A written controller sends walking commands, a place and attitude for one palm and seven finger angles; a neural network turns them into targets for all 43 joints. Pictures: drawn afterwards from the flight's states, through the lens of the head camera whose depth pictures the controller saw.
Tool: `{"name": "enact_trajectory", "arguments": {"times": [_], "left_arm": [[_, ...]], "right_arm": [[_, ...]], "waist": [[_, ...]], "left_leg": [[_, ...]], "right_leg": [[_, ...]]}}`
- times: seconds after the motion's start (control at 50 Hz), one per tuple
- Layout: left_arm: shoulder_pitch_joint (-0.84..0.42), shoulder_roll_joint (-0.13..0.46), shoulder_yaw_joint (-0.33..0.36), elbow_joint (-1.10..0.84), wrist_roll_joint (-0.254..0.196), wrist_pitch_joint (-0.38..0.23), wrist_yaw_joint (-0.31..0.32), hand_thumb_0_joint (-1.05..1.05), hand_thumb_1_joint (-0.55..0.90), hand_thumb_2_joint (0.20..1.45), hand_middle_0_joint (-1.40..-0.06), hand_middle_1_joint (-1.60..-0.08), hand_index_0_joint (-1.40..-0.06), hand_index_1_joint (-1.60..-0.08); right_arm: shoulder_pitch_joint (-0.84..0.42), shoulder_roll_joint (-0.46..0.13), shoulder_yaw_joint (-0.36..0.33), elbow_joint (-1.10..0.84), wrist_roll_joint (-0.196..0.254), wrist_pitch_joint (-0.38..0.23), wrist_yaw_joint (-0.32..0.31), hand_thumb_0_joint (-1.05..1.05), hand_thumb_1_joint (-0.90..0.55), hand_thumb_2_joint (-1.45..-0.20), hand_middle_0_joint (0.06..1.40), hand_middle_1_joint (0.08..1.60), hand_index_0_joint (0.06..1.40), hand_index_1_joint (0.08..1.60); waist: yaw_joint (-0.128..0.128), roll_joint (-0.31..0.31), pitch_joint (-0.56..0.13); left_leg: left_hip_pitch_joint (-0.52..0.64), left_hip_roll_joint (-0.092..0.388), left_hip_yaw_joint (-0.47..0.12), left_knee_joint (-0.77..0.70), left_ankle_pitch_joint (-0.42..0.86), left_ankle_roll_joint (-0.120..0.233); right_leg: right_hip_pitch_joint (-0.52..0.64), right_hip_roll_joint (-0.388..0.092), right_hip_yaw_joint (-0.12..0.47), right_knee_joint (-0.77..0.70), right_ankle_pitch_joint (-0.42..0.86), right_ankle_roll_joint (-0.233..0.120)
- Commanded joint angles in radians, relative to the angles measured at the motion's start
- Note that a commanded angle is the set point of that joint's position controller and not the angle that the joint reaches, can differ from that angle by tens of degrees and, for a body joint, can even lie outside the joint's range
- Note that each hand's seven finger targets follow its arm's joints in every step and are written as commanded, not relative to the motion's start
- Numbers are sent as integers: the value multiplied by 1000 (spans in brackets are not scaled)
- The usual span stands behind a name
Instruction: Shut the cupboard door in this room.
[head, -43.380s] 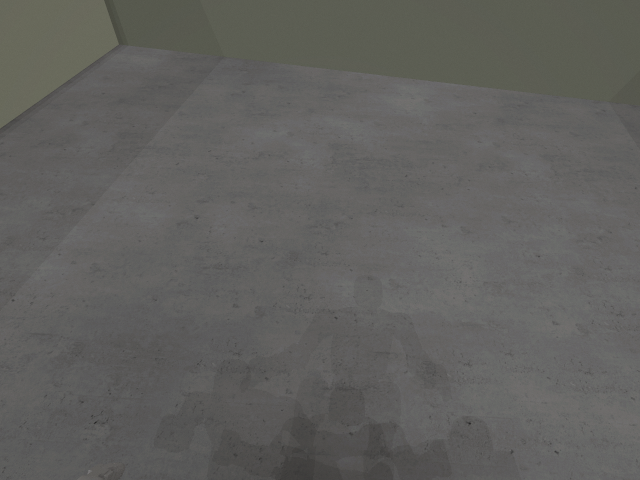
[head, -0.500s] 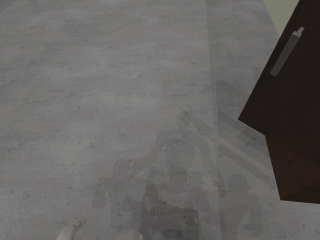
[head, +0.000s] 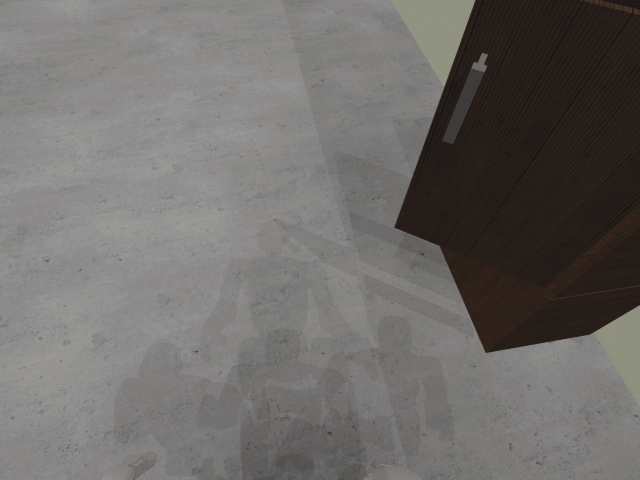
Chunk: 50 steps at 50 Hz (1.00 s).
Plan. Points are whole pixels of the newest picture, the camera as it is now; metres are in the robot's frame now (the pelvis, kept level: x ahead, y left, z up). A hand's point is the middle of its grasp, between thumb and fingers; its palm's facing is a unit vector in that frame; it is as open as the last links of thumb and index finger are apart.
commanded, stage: turn to face it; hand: left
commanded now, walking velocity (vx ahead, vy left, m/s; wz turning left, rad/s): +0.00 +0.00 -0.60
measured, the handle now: (465, 99) +0.69 -0.20 +0.08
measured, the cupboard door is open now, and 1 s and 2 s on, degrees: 54 54 54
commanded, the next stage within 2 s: take the last steps up to it in 0.62 s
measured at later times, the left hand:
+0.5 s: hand (203, 449) +0.17 +0.18 -0.19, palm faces -0.22 -0.95 -0.21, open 7.4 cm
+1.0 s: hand (239, 436) +0.19 +0.13 -0.17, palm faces -0.35 -0.91 -0.21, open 7.4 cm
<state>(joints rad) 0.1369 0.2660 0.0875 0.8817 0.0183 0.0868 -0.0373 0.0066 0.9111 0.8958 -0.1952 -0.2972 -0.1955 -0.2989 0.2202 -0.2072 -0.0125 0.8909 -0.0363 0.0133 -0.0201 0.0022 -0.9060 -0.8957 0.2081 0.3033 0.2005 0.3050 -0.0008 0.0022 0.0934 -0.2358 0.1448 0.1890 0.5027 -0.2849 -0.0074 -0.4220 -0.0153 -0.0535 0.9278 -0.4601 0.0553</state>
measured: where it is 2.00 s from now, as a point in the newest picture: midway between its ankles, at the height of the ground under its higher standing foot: (368, 476)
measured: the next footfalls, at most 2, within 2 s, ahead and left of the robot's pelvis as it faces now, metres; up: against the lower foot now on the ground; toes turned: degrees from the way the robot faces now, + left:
right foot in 0.12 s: +0.02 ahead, -0.14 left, +0.00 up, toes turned -9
left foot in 0.44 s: +0.11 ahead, +0.10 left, +0.00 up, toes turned -9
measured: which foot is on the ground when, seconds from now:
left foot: down 0.00-0.12, up 0.14-0.42, down 0.44-0.80, up 0.82-1.00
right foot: up 0.00-0.10, down 0.12-0.46, up 0.48-0.76, down 0.78-1.00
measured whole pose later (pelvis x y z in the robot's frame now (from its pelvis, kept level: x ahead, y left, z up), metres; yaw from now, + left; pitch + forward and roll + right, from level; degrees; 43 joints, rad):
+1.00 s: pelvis +0.08 -0.04 +0.00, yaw -21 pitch +2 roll -1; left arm 0.26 0.19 0.05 0.99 0.03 0.02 -0.01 0.00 0.91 0.90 -0.20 -0.30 -0.20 -0.30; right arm 0.25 -0.23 -0.05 0.98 -0.03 0.03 0.00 0.01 -0.91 -0.90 0.20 0.30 0.20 0.30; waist -0.02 0.01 0.02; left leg -0.44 0.08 0.09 0.87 -0.43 -0.04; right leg -0.15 0.02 -0.02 0.43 -0.31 -0.03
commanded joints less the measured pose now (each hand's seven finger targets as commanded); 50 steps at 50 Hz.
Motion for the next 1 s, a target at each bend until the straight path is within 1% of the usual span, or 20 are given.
{"name": "enact_trajectory", "arguments": {"times": [0.0, 0.06, 0.1, 0.12, 0.16, 0.22, 0.32, 0.38, 0.4, 0.44, 0.46, 0.54, 0.66, 0.72, 0.74, 0.78, 0.82, 0.84, 0.88, 0.98], "left_arm": [[-50, 40, 5, -100, 0, -35, -5, 0, 900, 900, -200, -300, -200, -300], [68, 84, 15, -65, 3, -48, 3, 0, 900, 900, -200, -300, -200, -300], [176, 252, 43, -36, 9, -68, 31, 0, 900, 900, -200, -300, -200, -300], [203, 268, 44, -31, -1, -64, 42, 0, 900, 900, -200, -300, -200, -300], [99, 199, 36, -47, 0, -69, 56, 0, 900, 900, -200, -300, -200, -300], [15, 161, 20, -76, 3, -71, 54, 0, 900, 900, -200, -300, -200, -300], [23, 180, 26, -60, 11, -66, 47, 0, 900, 900, -200, -300, -200, -300], [-3, 164, 24, -52, 0, -59, 46, 0, 900, 900, -200, -300, -200, -300], [2, 127, 18, -53, -5, -56, 46, 0, 900, 900, -200, -300, -200, -300], [58, 53, -2, -75, -12, -51, 37, 0, 900, 900, -200, -300, -200, -300], [25, 65, 1, -67, -4, -43, 39, 0, 900, 900, -200, -300, -200, -300], [26, 40, 2, -37, -6, -36, 21, 0, 900, 900, -200, -300, -200, -300], [2, 4, -14, -32, -4, -41, 19, 0, 900, 900, -200, -300, -200, -300], [88, 25, -7, 3, -2, -52, 23, 0, 900, 900, -200, -300, -200, -300], [122, 65, 2, 14, 3, -55, 25, 0, 900, 900, -200, -300, -200, -300], [177, 203, 24, 29, 12, -58, 31, 0, 900, 900, -200, -300, -200, -300], [160, 154, 30, 38, 10, -70, 45, 0, 900, 900, -200, -300, -200, -300], [125, 118, 18, 32, 7, -77, 46, 0, 900, 900, -200, -300, -200, -300], [78, 98, 6, 25, 9, -93, 43, 0, 900, 900, -200, -300, -200, -300], [86, 113, 11, 53, 9, -98, 31, 0, 900, 900, -200, -300, -200, -300]], "right_arm": [[58, -234, -81, -35, 4, -10, -8, 0, -900, -900, 200, 300, 200, 300], [9, -240, -88, -44, 16, -4, -1, 0, -900, -900, 200, 300, 200, 300], [-49, -127, -58, -115, 24, 6, 8, 0, -900, -900, 200, 300, 200, 300], [-92, -138, -52, -128, 24, 20, -2, 0, -900, -900, 200, 300, 200, 300], [-72, -156, -55, -98, 25, 15, -12, 0, -900, -900, 200, 300, 200, 300], [-19, -133, -50, -61, 23, 16, 1, 0, -900, -900, 200, 300, 200, 300], [-15, -110, -46, -66, 27, 11, 3, 0, -900, -900, 200, 300, 200, 300], [61, -119, -42, -38, 27, -3, -5, 0, -900, -900, 200, 300, 200, 300], [98, -150, -48, -27, 25, -15, -6, 0, -900, -900, 200, 300, 200, 300], [132, -279, -67, -33, 4, -20, -16, 0, -900, -900, 200, 300, 200, 300], [137, -269, -63, -20, 0, -24, -26, 0, -900, -900, 200, 300, 200, 300], [34, -192, -44, -39, 0, -21, -28, 0, -900, -900, 200, 300, 200, 300], [85, -203, -65, 19, 4, -9, -19, 0, -900, -900, 200, 300, 200, 300], [62, -195, -69, 28, 13, -3, -13, 0, -900, -900, 200, 300, 200, 300], [50, -175, -70, 21, 18, -1, -9, 0, -900, -900, 200, 300, 200, 300], [-36, -99, -49, -35, 19, 8, 2, 0, -900, -900, 200, 300, 200, 300], [-85, -121, -55, -36, 13, 4, -2, 0, -900, -900, 200, 300, 200, 300], [-72, -132, -59, -25, 12, -3, 3, 0, -900, -900, 200, 300, 200, 300], [-20, -104, -55, -1, 8, -6, 14, 0, -900, -900, 200, 300, 200, 300], [43, -75, -45, 11, 10, -29, 10, 0, -900, -900, 200, 300, 200, 300]], "waist": [[-43, 233, -131], [26, 143, -161], [84, -290, -156], [97, -191, -139], [44, -281, -143], [-10, -146, -182], [-2, -146, -138], [-39, -150, -147], [-47, -49, -175], [-43, 297, -180], [-58, 302, -180], [-5, 169, -130], [-36, 205, -161], [5, 144, -162], [20, 65, -162], [80, -257, -77], [68, -281, -25], [40, -224, -10], [-8, -149, -45], [-29, -142, -51]], "left_leg": [[145, 226, -108, -84, 504, 117], [20, 182, -34, 86, 348, 31], [-366, -51, -4, 497, -356, -73], [-402, -45, -141, 617, -354, -66], [-458, -25, -207, 691, -249, -73], [-310, -37, -166, 567, -143, -85], [-195, -88, -135, 295, -124, -73], [-25, -108, -126, 18, 69, -62], [80, -51, -183, -105, 183, -45], [168, 296, -502, -165, 516, 157], [147, 302, -515, -171, 568, 177], [114, 176, -268, -140, 589, 156], [155, 177, -207, -106, 551, 151], [46, 139, -167, -35, 371, 84], [-48, 103, -130, 17, 157, 40], [-334, -100, -45, 384, -377, -33], [-477, -67, -167, 582, -279, -21], [-450, -48, -174, 593, -227, -26], [-337, -50, -138, 529, -161, -40], [-119, -87, -69, 153, -60, -37]], "right_leg": [[44, 6, -42, -176, 27, -24], [292, 0, -34, -481, 287, -60], [462, -373, 436, -588, 799, -236], [418, -383, 431, -569, 859, -289], [424, -306, 393, -558, 779, -281], [337, -219, 238, -525, 748, -238], [258, -204, 292, -530, 639, -239], [198, -154, 290, -450, 604, -173], [144, -105, 249, -374, 506, -127], [-57, 63, 69, -23, -151, -35], [-82, 43, 122, 135, -170, -28], [-70, -1, 78, 165, -38, -13], [70, 17, -10, -187, 15, -28], [277, 23, -19, -476, 262, -50], [368, -35, 59, -557, 260, -76], [361, -337, 455, -740, 35, -262], [378, -300, 483, -750, 52, -315], [345, -270, 393, -720, 121, -305], [281, -211, 257, -688, 230, -272], [216, -166, 222, -628, 262, -247]]}}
